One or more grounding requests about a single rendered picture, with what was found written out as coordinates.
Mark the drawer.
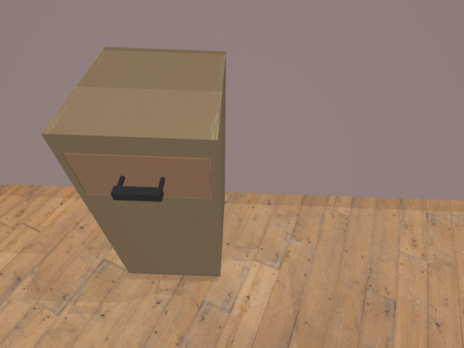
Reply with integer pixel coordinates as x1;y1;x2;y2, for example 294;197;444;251
64;153;212;198

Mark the cabinet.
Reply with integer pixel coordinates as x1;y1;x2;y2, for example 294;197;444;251
41;47;226;276

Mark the handle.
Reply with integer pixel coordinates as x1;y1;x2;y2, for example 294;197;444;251
111;176;165;202

